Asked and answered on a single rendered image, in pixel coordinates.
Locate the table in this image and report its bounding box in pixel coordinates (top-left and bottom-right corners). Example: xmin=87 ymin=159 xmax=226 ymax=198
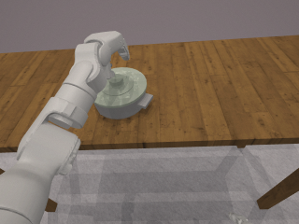
xmin=0 ymin=35 xmax=299 ymax=212

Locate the robot left forearm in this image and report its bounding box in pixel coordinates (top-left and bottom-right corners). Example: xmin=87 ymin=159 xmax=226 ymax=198
xmin=16 ymin=37 xmax=111 ymax=161

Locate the pot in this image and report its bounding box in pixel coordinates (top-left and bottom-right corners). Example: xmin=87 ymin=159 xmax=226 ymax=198
xmin=94 ymin=92 xmax=153 ymax=119

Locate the robot right hand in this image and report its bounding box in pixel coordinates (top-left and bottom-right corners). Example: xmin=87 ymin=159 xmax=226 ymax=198
xmin=228 ymin=212 xmax=252 ymax=224

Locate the robot left hand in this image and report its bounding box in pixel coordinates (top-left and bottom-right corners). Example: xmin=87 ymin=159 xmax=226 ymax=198
xmin=84 ymin=31 xmax=130 ymax=79

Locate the robot left upper arm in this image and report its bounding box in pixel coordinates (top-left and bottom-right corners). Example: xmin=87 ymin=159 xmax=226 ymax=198
xmin=0 ymin=120 xmax=81 ymax=224

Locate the lid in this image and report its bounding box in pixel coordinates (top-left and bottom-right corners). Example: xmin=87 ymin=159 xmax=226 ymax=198
xmin=94 ymin=67 xmax=148 ymax=108

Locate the knob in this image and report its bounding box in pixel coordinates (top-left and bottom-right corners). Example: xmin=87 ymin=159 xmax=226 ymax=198
xmin=108 ymin=74 xmax=124 ymax=87

